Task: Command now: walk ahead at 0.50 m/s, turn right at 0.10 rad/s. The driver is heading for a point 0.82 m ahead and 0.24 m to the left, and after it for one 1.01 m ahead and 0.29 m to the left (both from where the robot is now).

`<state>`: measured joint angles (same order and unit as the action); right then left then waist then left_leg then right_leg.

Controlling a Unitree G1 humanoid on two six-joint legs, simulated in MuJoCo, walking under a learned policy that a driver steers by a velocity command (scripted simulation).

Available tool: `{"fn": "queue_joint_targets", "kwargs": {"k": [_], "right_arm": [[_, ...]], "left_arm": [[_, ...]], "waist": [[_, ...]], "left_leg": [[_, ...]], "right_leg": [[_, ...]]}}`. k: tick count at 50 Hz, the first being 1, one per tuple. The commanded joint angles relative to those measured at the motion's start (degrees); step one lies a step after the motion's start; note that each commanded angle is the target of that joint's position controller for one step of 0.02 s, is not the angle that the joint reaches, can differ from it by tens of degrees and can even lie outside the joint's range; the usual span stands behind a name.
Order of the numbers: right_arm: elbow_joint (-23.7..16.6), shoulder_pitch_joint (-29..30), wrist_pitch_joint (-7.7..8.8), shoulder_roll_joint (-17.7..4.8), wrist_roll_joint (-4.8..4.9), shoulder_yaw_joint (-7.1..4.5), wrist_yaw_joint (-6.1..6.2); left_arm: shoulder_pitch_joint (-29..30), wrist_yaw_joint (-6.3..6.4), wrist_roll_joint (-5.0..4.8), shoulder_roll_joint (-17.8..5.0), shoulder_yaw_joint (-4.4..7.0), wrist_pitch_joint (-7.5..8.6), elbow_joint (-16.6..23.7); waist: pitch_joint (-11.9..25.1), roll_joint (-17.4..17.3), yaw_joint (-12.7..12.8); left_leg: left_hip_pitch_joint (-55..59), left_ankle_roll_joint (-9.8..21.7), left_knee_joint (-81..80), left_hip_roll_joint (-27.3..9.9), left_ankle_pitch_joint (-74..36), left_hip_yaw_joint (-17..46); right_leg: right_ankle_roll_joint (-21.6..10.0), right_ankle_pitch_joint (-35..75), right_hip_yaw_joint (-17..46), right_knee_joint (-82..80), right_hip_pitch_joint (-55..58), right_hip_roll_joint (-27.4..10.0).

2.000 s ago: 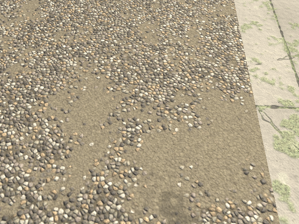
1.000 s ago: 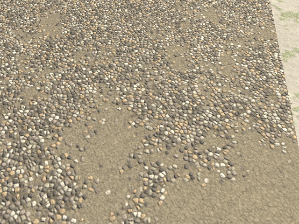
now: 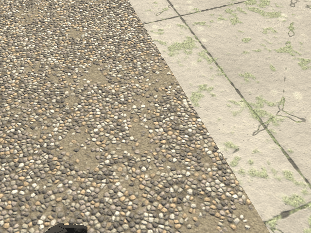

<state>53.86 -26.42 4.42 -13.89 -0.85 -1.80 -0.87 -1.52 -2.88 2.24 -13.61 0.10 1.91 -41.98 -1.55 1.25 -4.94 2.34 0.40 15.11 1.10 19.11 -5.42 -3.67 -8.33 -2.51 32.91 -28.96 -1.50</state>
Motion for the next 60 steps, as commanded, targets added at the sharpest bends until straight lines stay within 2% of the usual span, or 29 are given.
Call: {"fn": "queue_joint_targets", "kwargs": {"k": [1,2,3,4,5,6,9,12,18,23,26,28,29,30,31,32,33,35,37,39,49,52,54,55,56,57,58,59,60], "right_arm": [[-1.50,0.02,-0.16,-9.46,0.32,-1.83,0.51],[-3.13,0.96,-0.07,-7.71,0.48,-1.14,0.52],[-5.84,-3.04,0.02,-1.23,1.40,0.30,0.10],[-4.75,-0.72,-0.57,-8.05,0.07,-1.60,0.87],[-5.47,2.64,-0.55,-8.05,0.28,-1.90,0.74],[-5.39,3.99,-0.40,-6.48,0.65,-1.51,0.45],[-3.36,2.23,-2.44,-4.42,-0.74,-1.56,-0.42],[-4.43,5.95,-3.45,-3.39,-0.81,-1.82,-1.25],[-8.48,18.03,-3.36,-1.82,-0.80,-1.11,-2.09],[-12.08,25.82,-3.17,-1.66,-1.15,-0.38,-2.78],[-11.82,22.51,-3.27,-2.96,-1.36,-1.00,-2.31],[-8.96,12.05,-2.79,-5.30,-1.65,-2.38,-1.73],[-6.26,2.85,-2.47,-8.48,-2.30,-3.89,-1.01],[-6.53,1.02,-2.74,-15.80,-2.37,-5.97,-0.06],[-7.27,1.09,-3.49,-16.47,-0.15,-6.15,-0.09],[-6.75,4.05,-3.79,-15.13,0.34,-5.84,0.43],[-6.67,6.76,-3.62,-11.79,0.53,-5.03,0.67],[-6.96,10.96,-2.90,-8.25,0.79,-3.95,1.00],[-7.13,10.89,-1.71,-8.07,0.99,-3.69,0.75],[-6.79,9.27,-1.13,-9.72,0.93,-4.10,0.58],[-6.14,-0.22,-1.64,-10.91,0.05,-4.50,1.10],[-7.43,2.68,-1.56,-12.30,-0.29,-4.83,1.67],[-8.27,5.79,-1.09,-13.05,-0.07,-4.92,1.19],[-9.07,5.57,-0.58,-10.38,0.57,-4.16,0.59],[-11.04,2.16,-0.33,-4.37,1.91,-2.72,0.58],[-11.00,-1.64,-0.72,-7.37,0.64,-2.95,0.71],[-8.95,-0.37,-1.46,-8.91,-0.36,-3.15,0.86],[-8.91,3.32,-1.58,-8.28,-0.79,-2.87,0.25],[-9.18,4.72,-1.73,-7.03,-0.83,-2.65,-0.16]], "left_arm": [[-11.00,1.31,0.82,-6.81,2.41,1.66,-0.94],[-21.05,2.06,1.85,-10.41,3.61,2.12,-3.28],[-24.98,2.83,2.02,-16.65,5.13,1.84,-3.76],[-23.92,2.94,-0.71,-14.96,5.21,1.16,-3.81],[-19.01,2.94,-1.03,-11.53,4.28,1.23,-3.56],[-15.77,2.70,-0.90,-8.11,3.42,1.77,-3.45],[-13.57,2.95,-0.84,-4.75,2.49,3.26,-4.49],[-15.85,3.02,-1.34,-5.82,2.99,4.54,-6.26],[-18.93,3.38,-1.34,-5.30,2.84,4.63,-8.71],[-23.71,4.27,-1.08,-6.82,3.09,3.92,-11.47],[-22.90,4.88,-0.81,-8.88,3.50,3.07,-11.89],[-22.29,5.01,-0.67,-10.52,3.97,1.98,-11.64],[-21.06,4.80,-0.84,-10.51,3.97,1.85,-10.52],[-23.74,3.65,-1.75,-3.98,2.60,2.32,-6.83],[-17.81,3.23,-1.41,-7.73,3.48,3.04,-4.39],[-12.68,2.92,-1.34,-7.53,3.31,3.76,-2.69],[-12.80,2.88,-1.64,-7.07,2.98,4.38,-2.66],[-14.74,2.99,-0.23,-6.52,3.04,3.00,-3.37],[-16.00,2.57,0.70,-5.53,2.94,0.94,-3.42],[-13.82,2.26,0.63,-4.80,2.78,0.02,-2.27],[5.81,1.56,-0.52,-5.47,1.95,0.86,5.14],[2.18,1.78,-0.84,-7.32,2.33,1.61,5.11],[-9.75,2.79,-0.79,-9.75,3.48,2.50,1.69],[-17.92,3.68,0.24,-13.13,4.45,3.20,0.65],[-22.27,4.39,1.58,-17.81,5.33,2.92,1.02],[-19.63,4.09,0.53,-17.83,5.73,2.02,0.46],[-15.16,3.66,0.03,-11.70,4.56,1.71,1.51],[-12.70,3.22,-0.39,-7.73,3.62,1.85,1.36],[-11.64,3.07,-0.19,-6.29,3.13,2.06,0.85]], "waist": [[4.80,-4.13,8.65],[11.42,-0.06,12.83],[17.55,13.67,11.22],[16.07,7.59,11.94],[8.00,4.50,9.54],[4.07,2.89,7.90],[1.00,4.02,4.43],[-0.63,2.61,3.81],[-3.72,2.15,5.59],[-4.91,1.94,7.67],[-1.58,3.87,5.26],[4.83,3.98,0.71],[9.59,0.75,-3.90],[15.70,-12.44,-1.21],[18.86,-8.81,-2.40],[9.80,-4.36,-1.49],[4.52,-1.26,0.88],[0.41,0.22,5.59],[1.70,-0.90,6.88],[1.34,-1.88,6.74],[-0.73,-5.12,-0.62],[-0.24,-6.17,2.33],[4.55,-4.10,8.32],[11.14,1.08,11.70],[17.45,11.41,10.84],[18.32,16.02,7.14],[9.76,6.00,5.84],[4.23,0.87,6.07],[1.98,1.69,5.21]], "left_leg": [[-5.45,6.40,14.60,-11.72,-44.89,3.77],[-14.60,5.02,28.80,-9.34,-32.23,1.85],[-34.81,2.38,48.94,0.02,4.97,-1.31],[-40.14,3.12,55.75,0.04,10.54,6.27],[-41.74,3.84,55.99,-2.65,6.04,8.42],[-39.81,3.89,52.83,-4.46,2.22,8.53],[-33.18,2.73,48.46,-5.56,-2.05,8.23],[-36.98,2.01,47.13,-5.91,-7.14,8.17],[-40.91,1.31,33.35,-5.67,-18.83,4.86],[-38.93,4.35,22.63,-3.86,-17.11,-0.70],[-31.79,7.87,20.74,0.75,-8.96,-4.00],[-19.03,10.97,17.30,4.52,-5.08,-3.83],[-5.09,13.78,13.14,1.65,-4.87,2.34],[14.25,22.11,12.03,-16.44,-4.59,29.92],[16.98,26.09,2.59,-21.44,-6.39,49.70],[11.25,23.78,1.34,-19.77,-9.10,39.39],[3.08,21.13,0.32,-17.79,-14.27,33.31],[-8.22,17.24,-1.26,-11.84,-24.04,24.35],[-11.26,16.81,-1.78,-9.23,-28.67,21.14],[-12.96,16.43,-2.74,-7.69,-28.26,19.81],[-3.34,13.03,1.23,-7.54,-30.00,24.39],[-4.84,10.51,4.94,-8.44,-32.76,26.81],[-9.39,7.98,16.68,-5.00,-38.82,25.38],[-15.00,6.37,30.62,-0.80,-31.07,21.52],[-29.57,4.49,46.60,6.61,1.15,14.32],[-37.14,4.73,54.27,6.34,11.78,12.99],[-38.69,4.77,57.06,2.27,6.76,13.68],[-37.54,4.37,54.81,0.69,2.63,12.80],[-35.97,3.96,51.75,-0.67,0.81,12.39]], "right_leg": [[-3.24,-1.09,-2.38,-6.61,20.06,3.74],[-5.99,-6.15,7.43,-7.78,33.92,-5.21],[-12.58,-9.68,34.24,-12.96,48.57,-22.38],[-13.72,-8.59,39.13,-16.22,44.60,-22.81],[-12.05,-5.69,29.34,-16.55,38.11,-19.90],[-10.13,-0.89,22.66,-18.66,31.38,-17.13],[-6.04,5.72,11.80,-23.01,22.45,-12.47],[-6.01,9.55,6.59,-25.68,22.62,-12.23],[-4.73,15.49,-2.96,-26.22,24.66,-10.36],[-3.76,25.84,-7.13,-22.62,32.23,-12.56],[-2.73,49.63,-10.05,-12.19,36.40,-13.30],[-2.39,52.88,-11.01,5.41,34.26,-13.25],[-0.82,40.03,-11.54,20.50,24.56,-11.89],[2.47,-5.28,-11.15,42.91,0.19,-3.09],[3.33,-21.52,1.24,52.50,-10.71,3.94],[2.72,-15.55,4.97,50.55,-15.92,-0.61],[2.63,-11.15,4.53,44.75,-13.61,-2.81],[3.86,-10.00,4.63,36.77,-6.01,-4.96],[5.24,-9.87,3.87,33.15,-2.66,-4.92],[6.35,-7.04,2.85,28.76,-3.62,-4.85],[6.44,5.79,3.05,5.03,-8.46,-1.02],[4.54,2.01,4.16,-1.14,1.25,0.59],[2.40,-0.05,3.10,-6.16,18.71,2.74],[-0.04,-6.74,10.73,-8.65,31.27,-5.22],[-4.12,-16.38,32.43,-13.16,44.19,-20.57],[-8.74,-20.21,49.59,-18.16,42.12,-24.02],[-8.44,-24.13,42.19,-18.43,34.63,-21.87],[-7.46,-19.81,32.91,-19.20,27.74,-18.13],[-5.90,-13.19,25.99,-20.47,23.81,-15.07]]}}
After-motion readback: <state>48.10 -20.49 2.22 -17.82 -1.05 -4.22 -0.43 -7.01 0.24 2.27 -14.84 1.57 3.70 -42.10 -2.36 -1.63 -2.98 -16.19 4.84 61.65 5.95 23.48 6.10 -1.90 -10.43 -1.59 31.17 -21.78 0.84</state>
